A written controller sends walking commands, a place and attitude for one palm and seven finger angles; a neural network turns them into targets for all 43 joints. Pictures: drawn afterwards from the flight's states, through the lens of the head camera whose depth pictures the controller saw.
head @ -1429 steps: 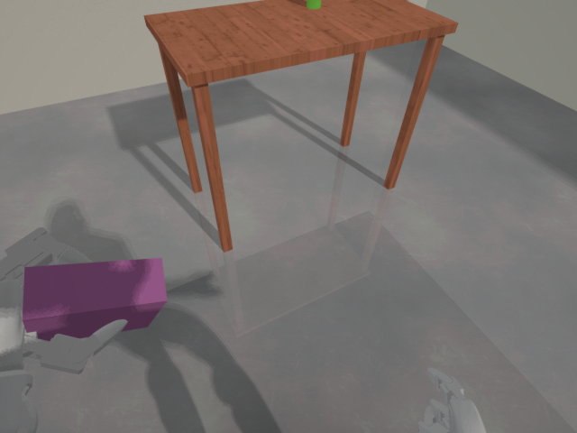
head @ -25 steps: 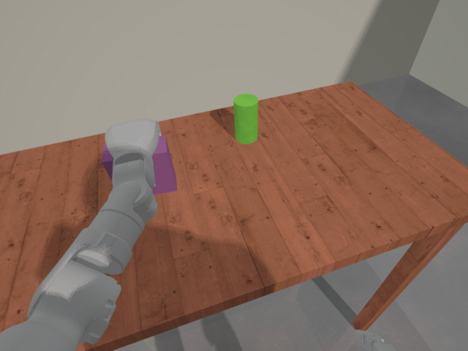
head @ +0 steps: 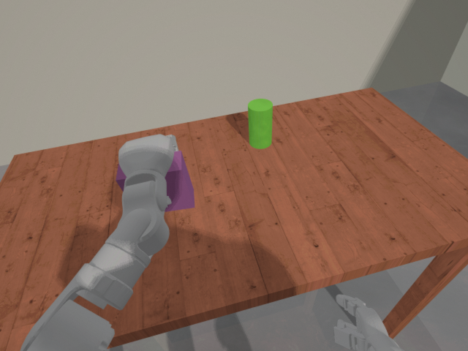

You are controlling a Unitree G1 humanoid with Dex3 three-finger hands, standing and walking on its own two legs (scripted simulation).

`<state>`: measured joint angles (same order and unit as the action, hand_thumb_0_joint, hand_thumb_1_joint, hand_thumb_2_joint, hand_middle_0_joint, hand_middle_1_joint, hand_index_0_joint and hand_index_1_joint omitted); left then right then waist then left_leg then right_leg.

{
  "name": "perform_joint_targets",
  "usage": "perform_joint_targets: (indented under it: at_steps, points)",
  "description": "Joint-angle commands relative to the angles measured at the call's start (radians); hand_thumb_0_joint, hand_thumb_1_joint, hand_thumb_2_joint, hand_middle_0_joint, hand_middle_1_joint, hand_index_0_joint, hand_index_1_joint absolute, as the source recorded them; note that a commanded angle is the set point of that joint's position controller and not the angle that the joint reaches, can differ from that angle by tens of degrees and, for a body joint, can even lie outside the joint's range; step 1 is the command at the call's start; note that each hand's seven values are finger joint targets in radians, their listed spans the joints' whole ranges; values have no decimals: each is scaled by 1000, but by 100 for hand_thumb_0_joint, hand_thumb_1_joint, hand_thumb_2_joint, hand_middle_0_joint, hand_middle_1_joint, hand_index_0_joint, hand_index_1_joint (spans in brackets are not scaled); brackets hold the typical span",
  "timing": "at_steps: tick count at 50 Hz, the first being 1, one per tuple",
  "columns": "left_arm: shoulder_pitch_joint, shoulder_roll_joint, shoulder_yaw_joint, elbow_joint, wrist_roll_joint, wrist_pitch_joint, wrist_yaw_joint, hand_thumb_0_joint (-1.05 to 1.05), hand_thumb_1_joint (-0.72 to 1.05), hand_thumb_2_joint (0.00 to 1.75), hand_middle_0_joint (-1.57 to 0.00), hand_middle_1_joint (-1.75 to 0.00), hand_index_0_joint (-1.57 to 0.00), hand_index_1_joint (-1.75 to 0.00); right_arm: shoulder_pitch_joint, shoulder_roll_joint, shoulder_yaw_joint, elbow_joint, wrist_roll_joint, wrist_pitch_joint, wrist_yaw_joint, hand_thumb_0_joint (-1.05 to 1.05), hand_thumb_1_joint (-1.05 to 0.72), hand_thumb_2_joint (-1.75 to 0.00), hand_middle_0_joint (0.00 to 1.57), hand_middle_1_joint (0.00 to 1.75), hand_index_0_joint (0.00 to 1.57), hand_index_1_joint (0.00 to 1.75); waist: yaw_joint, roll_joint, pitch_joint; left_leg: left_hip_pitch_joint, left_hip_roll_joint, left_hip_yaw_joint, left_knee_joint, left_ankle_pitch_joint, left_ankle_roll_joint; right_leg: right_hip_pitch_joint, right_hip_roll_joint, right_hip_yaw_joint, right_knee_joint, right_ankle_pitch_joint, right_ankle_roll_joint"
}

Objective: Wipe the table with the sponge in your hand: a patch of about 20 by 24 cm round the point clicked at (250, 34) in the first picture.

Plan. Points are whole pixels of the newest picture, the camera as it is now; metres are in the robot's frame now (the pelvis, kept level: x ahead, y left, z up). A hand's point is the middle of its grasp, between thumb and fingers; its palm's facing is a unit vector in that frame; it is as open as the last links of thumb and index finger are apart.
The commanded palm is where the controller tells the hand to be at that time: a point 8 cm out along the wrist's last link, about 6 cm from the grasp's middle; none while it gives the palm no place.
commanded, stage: wipe back along the third lane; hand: left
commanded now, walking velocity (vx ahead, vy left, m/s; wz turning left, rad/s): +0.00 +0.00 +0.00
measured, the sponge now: (161, 191) +0.37 +0.18 +0.09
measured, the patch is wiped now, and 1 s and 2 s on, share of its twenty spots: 1.00 1.00 1.00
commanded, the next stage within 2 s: slide back across to the middle lane in 0.72 s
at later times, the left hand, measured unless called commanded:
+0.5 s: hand (159, 198) +0.32 +0.16 +0.13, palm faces +0.14 -0.12 -0.98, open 9.3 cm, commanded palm +0.27 +0.15 +0.16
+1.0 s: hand (158, 214) +0.28 +0.15 +0.14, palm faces +0.19 -0.24 -0.95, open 9.3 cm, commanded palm +0.24 +0.16 +0.18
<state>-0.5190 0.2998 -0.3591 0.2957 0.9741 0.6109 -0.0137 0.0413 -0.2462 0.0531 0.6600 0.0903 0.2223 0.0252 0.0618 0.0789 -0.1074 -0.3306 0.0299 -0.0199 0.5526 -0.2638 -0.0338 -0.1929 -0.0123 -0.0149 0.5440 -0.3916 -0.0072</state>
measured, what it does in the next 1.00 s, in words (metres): stands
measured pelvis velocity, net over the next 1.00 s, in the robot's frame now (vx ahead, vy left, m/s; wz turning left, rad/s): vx -0.01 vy -0.02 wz -0.03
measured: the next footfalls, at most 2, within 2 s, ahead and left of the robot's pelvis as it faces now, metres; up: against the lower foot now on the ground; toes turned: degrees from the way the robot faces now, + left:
none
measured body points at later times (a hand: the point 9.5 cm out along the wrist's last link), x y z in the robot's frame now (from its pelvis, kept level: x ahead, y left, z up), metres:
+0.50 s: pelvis -0.01 -0.01 +0.00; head -0.03 -0.06 +0.45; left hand +0.31 +0.16 +0.19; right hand +0.21 -0.22 -0.10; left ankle +0.01 +0.15 -0.73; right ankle -0.07 -0.12 -0.73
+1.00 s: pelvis -0.01 -0.02 +0.00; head -0.04 -0.06 +0.44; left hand +0.27 +0.16 +0.19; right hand +0.21 -0.22 -0.10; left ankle +0.01 +0.15 -0.73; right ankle -0.07 -0.12 -0.73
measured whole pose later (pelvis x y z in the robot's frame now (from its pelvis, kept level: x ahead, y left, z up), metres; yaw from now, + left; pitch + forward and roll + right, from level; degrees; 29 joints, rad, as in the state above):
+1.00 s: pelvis -0.01 -0.02 +0.00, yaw -2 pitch -1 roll +1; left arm -0.09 0.34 -0.30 -0.24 0.91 0.57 0.02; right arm 0.04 -0.25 0.05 0.63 0.08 0.24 0.03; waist 0.09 0.10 -0.07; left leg -0.26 0.05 0.00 0.55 -0.26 -0.05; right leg -0.16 0.01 0.01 0.58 -0.40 -0.03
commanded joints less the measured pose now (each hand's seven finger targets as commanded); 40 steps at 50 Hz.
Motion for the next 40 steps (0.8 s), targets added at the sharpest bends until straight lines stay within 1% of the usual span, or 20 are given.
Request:
perform_joint_targets:
  at_steps: [1, 4, 6, 8, 11, 12, 16, 18, 20, 22, 23, 24, 25, 27, 29, 32, 33, 37, 38, 40]
  points:
    - [-125, 54, 43, -141, -44, -5, -45, 0, 10, 130, -120, -160, -120, -160, -233, -100, -33, -188, 2, -56, -2, 0, -90, -90, 20, 30, 20, 30, 4, -179, -193, 165, -47, 63, -16, 339, 69, 22, 43, -41, -48, 573, -43]
    - [-76, 91, 71, -163, -41, -2, -46, 0, 10, 130, -120, -160, -120, -160, -235, -100, -27, -189, 1, -62, -5, 0, -90, -90, 20, 30, 20, 30, 12, -180, -167, 159, -52, 73, -14, 330, 70, 18, 41, -28, -54, 582, -36]
    - [-33, 101, 87, -203, -47, -4, -44, 0, 10, 130, -120, -160, -120, -160, -244, -100, -28, -197, 1, -65, -3, 0, -90, -90, 20, 30, 20, 30, 19, -180, -183, 162, -50, 71, -16, 338, 68, 38, 41, -25, -49, 591, -38]
    - [14, 66, 54, -237, -46, -1, -44, 0, 10, 130, -120, -160, -120, -160, -251, -93, -27, -206, 3, -66, 3, 0, -90, -90, 20, 30, 20, 30, 20, -155, -163, 166, -52, 77, -13, 342, 69, 26, 41, -23, -51, 590, -35]
    - [55, 83, 78, -288, -56, -3, -43, 0, 10, 130, -120, -160, -120, -160, -260, -99, -31, -208, 2, -66, 6, 0, -90, -90, 20, 30, 20, 30, 20, -178, -166, 170, -45, 76, -13, 345, 67, 35, 42, -19, -48, 600, -37]
    - [69, 63, 52, -309, -59, 1, -43, 0, 10, 130, -120, -160, -120, -160, -261, -94, -27, -218, 3, -66, 7, 0, -90, -90, 20, 30, 20, 30, 23, -167, -159, 165, -49, 79, -16, 334, 69, 30, 40, -23, -50, 586, -33]
    - [86, 60, 53, -345, -67, 2, -40, 0, 10, 130, -120, -160, -120, -160, -269, -94, -31, -217, 4, -64, 5, 0, -90, -90, 20, 30, 20, 30, 16, -183, -125, 168, -42, 76, -26, 297, 68, 5, 42, -17, -65, 521, -35]
    - [97, 46, 33, -350, -62, 3, -37, 0, 10, 130, -120, -160, -120, -160, -265, -92, -30, -214, 2, -66, 3, 0, -90, -90, 20, 30, 20, 30, 19, -175, -122, 174, -45, 76, -24, 292, 70, -4, 42, -16, -66, 509, -33]
    - [128, 59, 46, -356, -60, 2, -33, 0, 10, 130, -120, -160, -120, -160, -268, -94, -29, -213, 3, -65, 5, 0, -90, -90, 20, 30, 20, 30, 24, -169, -118, 169, -44, 76, -27, 288, 67, 0, 42, -14, -64, 505, -34]
    - [144, 48, 36, -401, -61, -3, -31, 0, 10, 130, -120, -160, -120, -160, -280, -91, -31, -223, 3, -66, 10, 0, -90, -90, 20, 30, 20, 30, 27, -168, -134, 176, -42, 75, -24, 296, 67, 8, 42, -16, -57, 507, -37]
    - [196, 17, 11, -407, -66, -3, -32, 0, 10, 130, -120, -160, -120, -160, -282, -86, -32, -227, 4, -65, 13, 0, -90, -90, 20, 30, 20, 30, 29, -170, -126, 180, -44, 74, -22, 307, 69, 8, 42, -19, -58, 515, -37]
    - [189, 11, -2, -428, -69, -3, -34, 0, 10, 130, -120, -160, -120, -160, -281, -88, -31, -228, 3, -61, 15, 0, -90, -90, 20, 30, 20, 30, 26, -162, -122, 179, -42, 74, -23, 301, 69, 5, 41, -18, -60, 513, -35]
    - [185, 45, 29, -425, -65, -5, -30, 0, 10, 130, -120, -160, -120, -160, -278, -90, -34, -221, 2, -58, 13, 0, -90, -90, 20, 30, 20, 30, 26, -177, -115, 177, -39, 73, -25, 288, 68, -2, 43, -15, -62, 493, -35]
    - [201, 17, 4, -455, -69, -7, -27, 0, 10, 130, -120, -160, -120, -160, -284, -86, -32, -232, 2, -60, 15, 0, -90, -90, 20, 30, 20, 30, 27, -182, -117, 177, -41, 73, -26, 283, 70, 0, 43, -16, -61, 482, -35]
    - [238, 39, 30, -454, -72, -9, -21, 0, 10, 130, -120, -160, -120, -160, -282, -87, -34, -226, 2, -58, 16, 0, -90, -90, 20, 30, 20, 30, 31, -184, -100, 174, -37, 71, -26, 282, 68, -4, 44, -12, -62, 481, -36]
    - [206, 8, -8, -489, -75, -11, -18, 0, 10, 130, -120, -160, -120, -160, -287, -84, -32, -234, 2, -57, 15, 0, -90, -90, 20, 30, 20, 30, 26, -171, -92, 178, -35, 71, -32, 262, 70, -20, 44, -15, -67, 434, -37]
    - [229, -1, -14, -479, -73, -13, -17, 0, 10, 130, -120, -160, -120, -160, -286, -83, -34, -229, 2, -58, 16, 0, -90, -90, 20, 30, 20, 30, 25, -175, -83, 182, -36, 71, -26, 267, 70, -24, 44, -11, -69, 445, -37]
    - [291, 14, 5, -542, -75, -16, -10, 0, 10, 130, -120, -160, -120, -160, -287, -82, -35, -242, -1, -55, 22, 0, -90, -90, 20, 30, 20, 30, 34, -177, -124, 184, -35, 70, -20, 295, 69, 9, 43, -10, -51, 489, -39]
    - [331, -5, -12, -543, -81, -16, -10, 0, 10, 130, -120, -160, -120, -160, -289, -78, -36, -245, 0, -54, 25, 0, -90, -90, 20, 30, 20, 30, 35, -179, -103, 181, -36, 71, -18, 298, 71, 5, 43, -10, -54, 500, -37]
    - [358, 13, 4, -577, -87, -19, -9, 0, 10, 130, -120, -160, -120, -160, -285, -81, -37, -247, -1, -49, 27, 0, -90, -90, 20, 30, 20, 30, 35, -185, -97, 178, -35, 71, -17, 297, 71, 7, 43, -5, -54, 507, -35]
